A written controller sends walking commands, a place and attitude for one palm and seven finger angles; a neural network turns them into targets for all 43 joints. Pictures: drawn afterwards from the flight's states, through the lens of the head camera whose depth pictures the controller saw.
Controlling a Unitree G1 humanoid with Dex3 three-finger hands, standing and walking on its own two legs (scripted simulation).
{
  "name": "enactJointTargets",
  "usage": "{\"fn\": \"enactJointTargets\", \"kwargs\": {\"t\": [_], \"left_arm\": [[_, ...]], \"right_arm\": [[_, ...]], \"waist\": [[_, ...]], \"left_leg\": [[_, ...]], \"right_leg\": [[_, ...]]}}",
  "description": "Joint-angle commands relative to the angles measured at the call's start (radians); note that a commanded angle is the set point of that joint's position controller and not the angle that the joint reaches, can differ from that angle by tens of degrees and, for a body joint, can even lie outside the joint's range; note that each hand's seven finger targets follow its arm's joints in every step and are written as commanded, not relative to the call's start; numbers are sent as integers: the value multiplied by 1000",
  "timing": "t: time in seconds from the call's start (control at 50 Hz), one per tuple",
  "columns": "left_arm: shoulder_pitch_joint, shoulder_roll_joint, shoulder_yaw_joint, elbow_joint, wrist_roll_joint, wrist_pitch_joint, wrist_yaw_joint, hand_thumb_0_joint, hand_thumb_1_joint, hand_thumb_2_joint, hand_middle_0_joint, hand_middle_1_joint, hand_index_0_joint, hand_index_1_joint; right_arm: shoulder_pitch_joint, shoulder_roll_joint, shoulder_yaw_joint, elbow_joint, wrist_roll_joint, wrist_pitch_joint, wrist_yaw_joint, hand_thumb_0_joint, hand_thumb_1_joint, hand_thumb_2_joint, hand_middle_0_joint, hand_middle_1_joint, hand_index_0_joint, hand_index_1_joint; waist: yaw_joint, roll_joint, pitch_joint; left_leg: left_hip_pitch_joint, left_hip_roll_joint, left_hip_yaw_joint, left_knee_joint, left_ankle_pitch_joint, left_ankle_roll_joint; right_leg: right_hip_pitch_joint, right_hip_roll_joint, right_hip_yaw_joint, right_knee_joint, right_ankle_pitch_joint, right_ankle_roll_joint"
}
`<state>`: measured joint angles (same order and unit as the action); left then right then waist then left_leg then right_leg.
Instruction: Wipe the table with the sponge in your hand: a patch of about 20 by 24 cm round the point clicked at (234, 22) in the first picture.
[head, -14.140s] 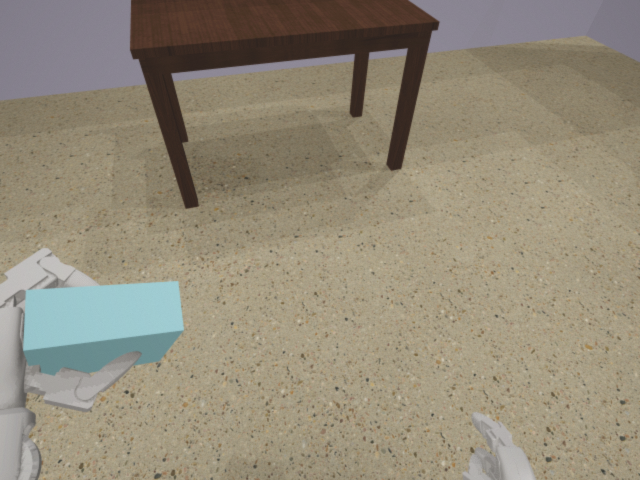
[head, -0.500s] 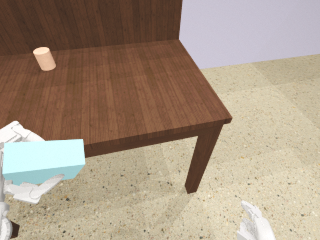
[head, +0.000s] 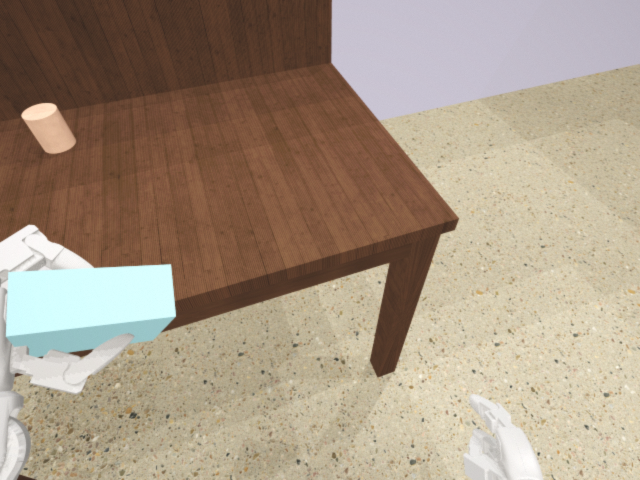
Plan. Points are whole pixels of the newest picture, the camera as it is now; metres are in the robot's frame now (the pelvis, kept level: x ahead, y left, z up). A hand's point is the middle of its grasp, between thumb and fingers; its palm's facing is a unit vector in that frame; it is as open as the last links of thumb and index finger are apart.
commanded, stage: shuffle to correct the standing spot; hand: left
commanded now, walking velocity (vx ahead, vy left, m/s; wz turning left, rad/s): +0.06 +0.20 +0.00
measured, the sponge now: (117, 310) +0.23 +0.21 +0.16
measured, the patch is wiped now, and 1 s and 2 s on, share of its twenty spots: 0.00 0.00 0.00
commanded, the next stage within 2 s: come to a stop and stand still in 1.94 s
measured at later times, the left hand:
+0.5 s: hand out of the picture +0.25 +0.32 +0.18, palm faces +0.33 -0.83 -0.44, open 9.2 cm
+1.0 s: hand out of the picture +0.25 +0.43 +0.18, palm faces +0.33 -0.84 -0.44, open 9.2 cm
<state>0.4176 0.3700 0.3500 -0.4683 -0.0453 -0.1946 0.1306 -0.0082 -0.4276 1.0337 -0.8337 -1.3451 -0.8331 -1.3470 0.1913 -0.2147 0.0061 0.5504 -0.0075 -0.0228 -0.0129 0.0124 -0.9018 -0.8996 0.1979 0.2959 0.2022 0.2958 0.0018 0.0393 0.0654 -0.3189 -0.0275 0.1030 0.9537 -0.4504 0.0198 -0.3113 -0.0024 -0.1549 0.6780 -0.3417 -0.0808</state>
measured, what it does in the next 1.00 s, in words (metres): steps to the left: left foot, then right foot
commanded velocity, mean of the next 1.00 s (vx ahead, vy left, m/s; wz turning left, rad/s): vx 0.03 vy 0.20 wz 0.00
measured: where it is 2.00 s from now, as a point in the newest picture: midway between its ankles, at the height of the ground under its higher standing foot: outside the picture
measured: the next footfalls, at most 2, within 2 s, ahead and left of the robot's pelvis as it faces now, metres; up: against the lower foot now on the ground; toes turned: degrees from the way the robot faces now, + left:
left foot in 0.28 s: +0.10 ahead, +0.25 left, +0.00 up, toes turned -2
right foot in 0.76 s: +0.04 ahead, +0.06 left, +0.00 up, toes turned -12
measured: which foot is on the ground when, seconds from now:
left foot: up 0.00-0.26, down 0.28-0.78, up 0.80-1.00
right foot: down 0.00-0.56, up 0.58-0.74, down 0.76-1.00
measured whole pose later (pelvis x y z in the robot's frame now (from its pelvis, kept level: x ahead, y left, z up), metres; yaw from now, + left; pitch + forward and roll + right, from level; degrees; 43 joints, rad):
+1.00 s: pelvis +0.01 +0.21 +0.01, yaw -5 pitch -1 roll +2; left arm 0.50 0.37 0.37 -0.52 -0.03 -0.21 0.16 -0.01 -0.43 1.04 -0.83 -1.35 -0.83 -1.35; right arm 0.20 -0.25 -0.03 0.59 0.00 -0.06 -0.04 0.01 -0.90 -0.90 0.20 0.30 0.20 0.30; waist 0.00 -0.02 0.07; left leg -0.32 0.06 0.01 0.63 -0.27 -0.01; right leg -0.29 -0.13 -0.06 0.64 -0.33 0.05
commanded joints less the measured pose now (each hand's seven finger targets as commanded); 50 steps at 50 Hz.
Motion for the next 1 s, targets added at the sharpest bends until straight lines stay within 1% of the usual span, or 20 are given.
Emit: {"fn": "enactJointTargets", "kwargs": {"t": [0.0, 0.06, 0.18, 0.28, 0.34, 0.38, 0.42, 0.46, 0.52, 0.54, 0.58, 0.6, 0.7, 0.72, 0.76, 0.78, 0.84, 0.92, 0.96, 0.98], "left_arm": [[-8, 184, 155, -234, -8, -84, 26, 0, 100, 1300, -1200, -1600, -1200, -1600], [-20, 204, 159, -277, -1, -99, 26, 0, 100, 1300, -1200, -1600, -1200, -1600], [22, 199, 170, -229, -1, -70, 36, 0, 100, 1300, -1200, -1600, -1200, -1600], [41, 169, 171, -179, -9, -77, 19, 0, 100, 1300, -1200, -1600, -1200, -1600], [-10, 196, 181, -273, -4, -94, 19, 0, 100, 1300, -1200, -1600, -1200, -1600], [-5, 168, 140, -275, 11, -93, 27, 0, 100, 1300, -1200, -1600, -1200, -1600], [3, 207, 161, -242, 4, -82, 39, 0, 100, 1300, -1200, -1600, -1200, -1600], [-11, 222, 189, -284, 6, -81, 54, 0, 100, 1300, -1200, -1600, -1200, -1600], [-12, 193, 188, -280, -4, -73, 45, 0, 100, 1300, -1200, -1600, -1200, -1600], [-15, 200, 185, -320, -10, -79, 38, 0, 100, 1300, -1200, -1600, -1200, -1600], [-18, 180, 175, -256, -8, -75, 28, 0, 100, 1300, -1200, -1600, -1200, -1600], [-46, 176, 167, -275, -6, -81, 32, 0, 100, 1300, -1200, -1600, -1200, -1600], [8, 150, 118, -285, 0, -61, 41, 0, 100, 1300, -1200, -1600, -1200, -1600], [10, 156, 118, -259, 5, -54, 43, 0, 100, 1300, -1200, -1600, -1200, -1600], [7, 172, 131, -178, -11, -50, 50, 0, 100, 1300, -1200, -1600, -1200, -1600], [-21, 153, 110, -195, -15, -52, 47, 0, 100, 1300, -1200, -1600, -1200, -1600], [-8, 218, 182, -216, 0, -76, 59, 0, 100, 1300, -1200, -1600, -1200, -1600], [-2, 188, 165, -255, 6, -77, 60, 0, 100, 1300, -1200, -1600, -1200, -1600], [-6, 177, 138, -296, -1, -69, 57, 0, 100, 1300, -1200, -1600, -1200, -1600], [-31, 188, 144, -329, -2, -74, 55, 0, 100, 1300, -1200, -1600, -1200, -1600]], "right_arm": [[-79, -115, -45, -142, 12, -16, 21, 0, -900, -900, 200, 300, 200, 300], [-86, -95, -39, -125, 12, -20, -1, 0, -900, -900, 200, 300, 200, 300], [-70, -67, -46, -121, 17, -83, -39, 0, -900, -900, 200, 300, 200, 300], [-29, -137, -89, -133, 40, -111, -42, 0, -900, -900, 200, 300, 200, 300], [-67, -111, -66, -121, 32, -139, -34, 0, -900, -900, 200, 300, 200, 300], [-66, -104, -52, -121, 25, -147, -18, 0, -900, -900, 200, 300, 200, 300], [-68, -96, -73, -122, 26, -128, -4, 0, -900, -900, 200, 300, 200, 300], [-87, -83, -53, -107, 20, -107, 0, 0, -900, -900, 200, 300, 200, 300], [-73, -94, -54, -95, 27, -87, -20, 0, -900, -900, 200, 300, 200, 300], [-76, -119, -70, -121, 33, -98, -27, 0, -900, -900, 200, 300, 200, 300], [-50, -103, -69, -110, 21, -115, -24, 0, -900, -900, 200, 300, 200, 300], [-61, -99, -63, -102, 17, -125, -24, 0, -900, -900, 200, 300, 200, 300], [-88, -106, -34, -104, 17, -149, -11, 0, -900, -900, 200, 300, 200, 300], [-88, -104, -31, -109, 13, -139, -9, 0, -900, -900, 200, 300, 200, 300], [-72, -101, -40, -114, 14, -113, -2, 0, -900, -900, 200, 300, 200, 300], [-67, -126, -61, -103, 18, -103, 4, 0, -900, -900, 200, 300, 200, 300], [-98, -99, -38, -86, 14, -79, -7, 0, -900, -900, 200, 300, 200, 300], [-95, -70, -46, -101, 14, -88, -34, 0, -900, -900, 200, 300, 200, 300], [-83, -82, -63, -106, 21, -101, -47, 0, -900, -900, 200, 300, 200, 300], [-84, -111, -75, -118, 24, -111, -50, 0, -900, -900, 200, 300, 200, 300]], "waist": [[3, -80, -119], [-2, -61, -124], [16, -145, -131], [3, 88, -161], [18, 228, -154], [14, 54, -167], [19, -363, -148], [16, -256, -154], [-22, 43, -166], [-16, 236, -168], [-24, 254, -119], [-23, 211, -117], [17, 142, -194], [13, 50, -185], [3, -240, -134], [-2, -256, -119], [1, -133, -125], [6, -177, -140], [-8, -54, -141], [-5, 80, -145]], "left_leg": [[-306, 125, -260, 303, 61, -36], [-176, 129, -177, 128, 155, -36], [121, 29, 27, -410, 217, -27], [85, 221, -227, -565, 380, 66], [4, 203, -139, -508, 435, 88], [-98, 109, -59, -351, 315, 18], [-180, 38, -40, -83, 73, -45], [-179, 109, -159, -106, -43, -23], [108, 77, -141, -504, 314, -17], [158, 218, -289, -578, 434, 42], [37, 289, -417, -678, 268, 148], [60, 277, -367, -644, 314, 161], [28, 186, -179, -465, 425, 76], [-77, 137, -149, -381, 290, 39], [-276, 32, -106, -14, -10, -40], [-295, 61, -175, 109, 9, -52], [-255, 126, -205, 63, 35, -43], [34, 45, -22, -341, 179, -32], [142, 32, -17, -493, 274, -32], [126, 114, -132, -520, 335, 4]], "right_leg": [[124, -411, 567, -344, 250, -128], [-27, -330, 363, -379, 159, -81], [-19, -222, 248, -296, 9, 10], [-27, -21, 76, 121, -34, 116], [48, -43, 72, 61, -29, 101], [186, -124, 181, -160, 268, 65], [177, -373, 517, -289, 355, -55], [171, -420, 483, -226, 441, -82], [-16, -130, 144, 73, 236, 74], [-115, -42, 74, 239, -28, 121], [-157, -34, 118, 439, -252, 103], [-162, -56, 120, 407, -212, 98], [149, -57, 63, -174, 83, 90], [248, -122, 149, -276, 218, 64], [239, -471, 602, -379, 360, -87], [208, -485, 604, -371, 343, -111], [177, -416, 391, -271, 450, -79], [59, -297, 228, -234, 310, -10], [37, -226, 171, -97, 220, 46], [7, -150, 133, 4, 147, 81]]}}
